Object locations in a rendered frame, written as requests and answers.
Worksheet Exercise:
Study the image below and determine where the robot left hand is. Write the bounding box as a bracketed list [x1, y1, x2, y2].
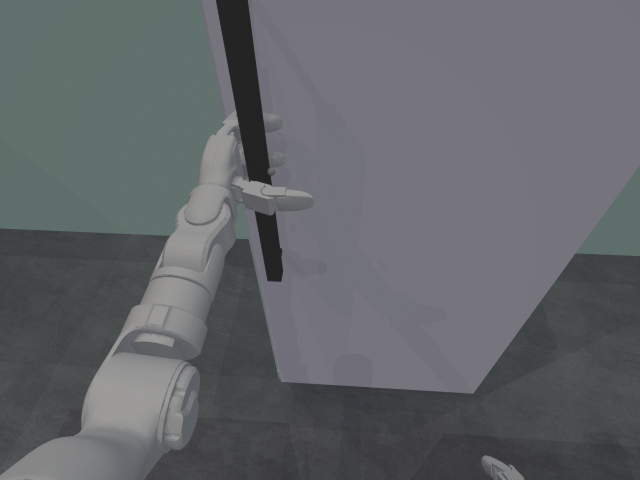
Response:
[198, 110, 314, 216]

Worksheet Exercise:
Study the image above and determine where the robot right hand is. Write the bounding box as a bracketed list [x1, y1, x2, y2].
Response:
[481, 455, 524, 480]

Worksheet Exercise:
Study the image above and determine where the left robot upper arm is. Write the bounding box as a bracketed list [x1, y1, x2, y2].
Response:
[0, 352, 200, 480]

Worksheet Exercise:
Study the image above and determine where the fridge door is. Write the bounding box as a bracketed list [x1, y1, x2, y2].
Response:
[202, 0, 640, 394]

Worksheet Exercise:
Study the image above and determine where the handle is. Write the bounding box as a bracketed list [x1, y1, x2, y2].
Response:
[216, 0, 283, 282]

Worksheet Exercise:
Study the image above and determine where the robot left forearm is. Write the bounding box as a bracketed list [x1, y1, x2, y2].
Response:
[81, 184, 237, 429]

